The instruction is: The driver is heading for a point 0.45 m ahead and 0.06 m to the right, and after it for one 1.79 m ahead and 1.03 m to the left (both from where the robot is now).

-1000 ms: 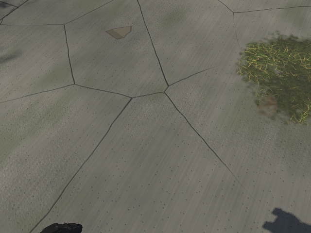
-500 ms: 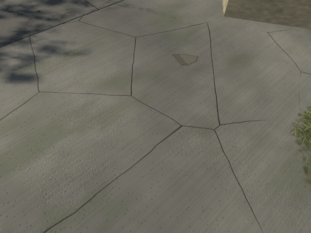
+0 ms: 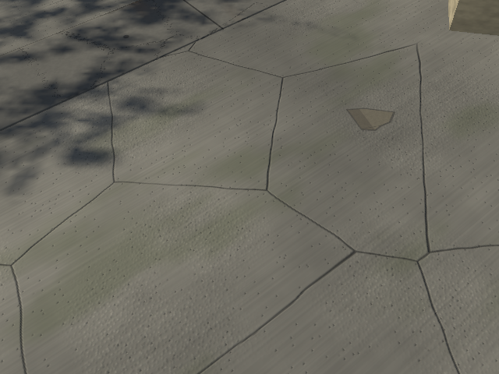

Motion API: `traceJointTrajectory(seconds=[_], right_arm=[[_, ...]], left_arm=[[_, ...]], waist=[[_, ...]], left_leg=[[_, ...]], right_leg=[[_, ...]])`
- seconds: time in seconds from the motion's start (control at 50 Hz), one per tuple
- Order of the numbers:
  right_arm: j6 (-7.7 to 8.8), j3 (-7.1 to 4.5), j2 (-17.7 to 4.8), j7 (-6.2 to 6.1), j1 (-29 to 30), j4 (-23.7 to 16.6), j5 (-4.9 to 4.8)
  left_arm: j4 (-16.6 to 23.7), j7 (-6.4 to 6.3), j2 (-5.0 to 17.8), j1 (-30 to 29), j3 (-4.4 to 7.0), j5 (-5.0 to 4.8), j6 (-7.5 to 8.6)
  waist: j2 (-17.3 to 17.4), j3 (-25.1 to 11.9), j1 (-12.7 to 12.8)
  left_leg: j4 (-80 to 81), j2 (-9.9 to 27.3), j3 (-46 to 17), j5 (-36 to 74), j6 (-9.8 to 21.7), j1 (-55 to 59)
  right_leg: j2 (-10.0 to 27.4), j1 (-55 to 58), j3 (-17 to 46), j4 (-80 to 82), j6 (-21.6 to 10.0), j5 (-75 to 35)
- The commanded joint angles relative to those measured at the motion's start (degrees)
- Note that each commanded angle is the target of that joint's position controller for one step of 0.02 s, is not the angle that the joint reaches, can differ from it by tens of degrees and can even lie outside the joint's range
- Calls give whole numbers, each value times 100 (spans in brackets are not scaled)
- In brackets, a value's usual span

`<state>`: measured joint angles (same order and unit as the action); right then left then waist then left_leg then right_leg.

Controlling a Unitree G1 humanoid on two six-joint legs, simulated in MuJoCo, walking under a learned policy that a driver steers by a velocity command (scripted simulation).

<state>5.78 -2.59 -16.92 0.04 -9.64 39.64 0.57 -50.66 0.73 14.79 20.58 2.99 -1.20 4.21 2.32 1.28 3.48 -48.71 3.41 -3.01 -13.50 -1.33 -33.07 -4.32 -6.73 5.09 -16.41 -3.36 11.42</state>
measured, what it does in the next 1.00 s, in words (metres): walks ahead: left foot, then right foot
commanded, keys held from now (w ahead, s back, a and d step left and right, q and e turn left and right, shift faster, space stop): w+e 0.38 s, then q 0.62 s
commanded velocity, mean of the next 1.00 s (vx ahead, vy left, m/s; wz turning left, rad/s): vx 0.30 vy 0.00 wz -0.05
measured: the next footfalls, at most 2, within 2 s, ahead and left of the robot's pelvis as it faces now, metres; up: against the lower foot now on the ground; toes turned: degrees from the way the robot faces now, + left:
left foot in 0.20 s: +0.30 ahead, +0.13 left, +0.00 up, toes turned -10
right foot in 0.62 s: +0.46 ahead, -0.17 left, +0.00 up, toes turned -13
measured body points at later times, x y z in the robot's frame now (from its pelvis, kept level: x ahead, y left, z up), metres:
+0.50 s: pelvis +0.27 +0.02 +0.00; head +0.31 +0.01 +0.45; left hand +0.53 +0.22 -0.09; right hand +0.23 -0.27 -0.12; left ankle +0.26 +0.14 -0.75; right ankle +0.36 -0.16 -0.70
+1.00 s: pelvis +0.38 -0.03 -0.01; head +0.41 -0.01 +0.43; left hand +0.54 +0.25 -0.13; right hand +0.50 -0.32 -0.11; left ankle +0.41 +0.08 -0.73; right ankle +0.43 -0.16 -0.75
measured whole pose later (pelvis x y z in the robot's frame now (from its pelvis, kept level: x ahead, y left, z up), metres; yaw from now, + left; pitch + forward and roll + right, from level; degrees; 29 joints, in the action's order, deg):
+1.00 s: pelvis +0.38 -0.03 -0.01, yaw -1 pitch +0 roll -2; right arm -3.5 -4.0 -17.6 -0.3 -11.3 41.9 -0.5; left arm -46.2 -1.5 16.8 5.5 3.7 -0.1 -0.6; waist 0.2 3.4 -0.1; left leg -41.9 4.0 2.2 -18.3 -1.3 -22.2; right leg 3.8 -15.9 -11.5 -25.6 -0.2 9.2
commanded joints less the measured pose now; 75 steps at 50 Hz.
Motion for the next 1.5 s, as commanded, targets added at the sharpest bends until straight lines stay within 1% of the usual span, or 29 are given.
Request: traceJointTrajectory(seconds=[0.02,0.12,0.18,0.2,0.22,0.24,0.26,0.3,0.36,0.42,0.5,0.6,0.62,0.64,0.66,0.68,0.72,0.76,0.9,1.0,1.02,1.04,1.06,1.08,1.1,1.14,1.28,1.42,1.5], right_arm=[[130,-3,-186,61,649,-572,-22],[145,-105,-457,97,1008,-710,-135],[168,-306,-826,16,16,-490,-94],[157,-397,-1128,-39,-878,-409,-10],[70,-487,-1566,-18,-1329,-257,46],[42,-400,-1098,27,-1304,-214,-31],[40,-294,-688,18,-953,-267,-52],[17,-203,-412,38,-424,-205,-3],[84,-216,-375,42,-199,-72,3],[138,-286,-602,59,-262,132,-29],[10,-310,-840,51,-359,345,-157],[-106,-301,-930,6,-519,580,-258],[-87,-219,-719,5,-668,565,-160],[-77,-48,-250,21,-1273,524,-25],[-165,-28,-307,-11,-1722,647,-142],[-271,-196,-846,-35,-1463,650,-258],[-518,-238,-755,-167,-1043,557,-224],[-780,-256,-624,-277,-1177,543,-160],[-866,-223,-417,-153,-572,78,-103],[-915,-315,-568,31,-711,-8,-98],[-912,-379,-698,16,-839,33,-56],[-897,-508,-1168,-62,-912,-26,-48],[-860,-579,-1730,-128,-735,-273,-4],[-716,-541,-1576,-73,-852,-279,167],[-591,-497,-1425,-58,-603,-279,154],[-537,-411,-1064,-112,-24,-385,-80],[-635,-394,-1071,-251,-201,-479,-106],[-749,-435,-1163,-170,44,-602,-115],[-821,-376,-985,-211,273,-693,-212]], left_arm=[[440,-130,1130,-283,261,-41,36],[366,-196,1126,168,278,-106,-66],[464,-185,1014,57,254,-34,-109],[630,-156,700,7,136,89,-107],[767,-153,90,843,-36,-15,-44],[706,-159,594,874,35,-142,-34],[749,-161,992,308,149,-172,-58],[875,-155,947,-241,186,-45,-105],[1013,-73,578,-338,149,-71,-245],[1234,-54,362,-699,62,69,-269],[1321,85,329,-1254,-32,155,-97],[1210,49,893,-985,170,247,-37],[1164,-31,1263,-650,275,297,-37],[1241,-124,1605,-396,319,477,-123],[1317,-133,1401,-387,262,373,-252],[1322,-105,1217,-535,221,238,-327],[1272,-93,881,-1183,117,137,-332],[1237,-89,838,-1697,127,250,-311],[961,-269,988,-1910,237,217,-315],[785,-244,1157,-1921,308,0,-458],[678,-236,999,-1715,285,-23,-488],[607,-204,715,-1427,228,78,-522],[925,-222,614,-1733,182,266,-521],[1021,-264,816,-2169,254,236,-506],[986,-274,895,-2080,300,116,-516],[743,-349,981,-1776,376,153,-533],[768,-284,696,-1883,293,104,-428],[780,-146,843,-1752,298,44,-314],[627,-82,1052,-1128,384,89,-228]], waist=[[-757,128,-66],[-798,56,-82],[-733,-476,-702],[-294,-1324,-1094],[1448,-2186,-775],[1419,-1975,-779],[729,-1099,-864],[269,-306,-659],[426,-14,-414],[134,161,-358],[157,-67,-478],[154,-525,-64],[-146,-866,41],[-1290,-1687,-79],[-1748,-2501,-34],[-1215,-2148,48],[-865,-1091,-216],[-1106,-679,-512],[-935,-639,-449],[-824,-588,-644],[-561,-528,-651],[674,-343,-521],[1880,-74,-453],[1227,-383,-778],[915,-345,-580],[524,-379,-337],[511,-630,-443],[711,-588,-474],[465,-735,-165]], left_leg=[[1268,-224,145,1025,-170,284],[2052,-372,-135,1554,-80,1063],[2362,-264,-64,1108,298,2614],[2199,595,-854,609,659,4016],[2615,2014,-3282,-302,1516,5733],[3083,2166,-4231,-1376,1622,5471],[3188,1867,-3300,-1306,1382,4734],[3400,1368,-1876,89,1179,3495],[3861,1143,-899,809,1185,2712],[3989,1146,-378,2238,1382,2444],[3697,732,236,3462,1206,2292],[2457,626,-109,3098,703,2561],[1678,231,86,2257,410,2168],[-48,-290,322,-797,-20,687],[-1307,-476,-94,-3017,-165,343],[-1872,-314,-285,-2834,-200,96],[-1860,-14,-53,-2180,-295,-251],[-1771,70,75,-1565,-425,437],[-161,204,319,-591,-187,1121],[1408,-47,687,-89,228,1919],[1893,-154,563,247,414,2262],[2777,603,-682,1534,795,2630],[3086,1803,-2591,2483,1838,2809],[3238,1831,-2691,2101,2221,2513],[3234,1532,-2177,1771,1939,2493],[3072,1104,-1613,1575,1380,2561],[2835,788,-1596,1952,1396,2904],[2638,666,-2371,1923,1442,2501],[2026,135,-2341,1278,876,2006]], right_leg=[[1119,-484,998,659,-928,-1277],[1346,-247,1449,202,-627,-1059],[1018,-352,1344,-1107,-314,-1863],[665,-995,1046,-2622,-138,-1103],[-121,-2762,365,-4556,175,1836],[286,-3524,442,-5449,203,2194],[537,-3737,417,-5665,202,1658],[885,-3468,214,-5327,265,971],[1122,-3083,71,-4887,312,663],[1061,-2988,24,-3904,408,293],[702,-1936,-464,-2153,393,-1112],[454,-475,-402,-933,35,-1868],[932,405,-113,-961,-145,-3642],[2487,2198,1197,-1438,-928,-5659],[3080,2365,1958,-1313,-1501,-5362],[2778,1772,1627,-983,-1392,-4169],[2332,630,959,-444,-1066,-2277],[2101,-610,434,65,-997,-1331],[2248,-775,-416,272,-1055,-1083],[2268,-611,-717,-357,-602,-670],[2029,-831,-928,-848,-273,-194],[1419,-1539,-1526,-2185,292,748],[471,-3071,-1469,-3587,794,2569],[407,-3128,-505,-4573,713,2727],[519,-3181,-268,-4815,599,2199],[634,-3198,-151,-4702,579,1364],[384,-2697,-59,-3417,839,705],[186,-1698,8,-2110,770,945],[574,-242,89,-272,434,-601]])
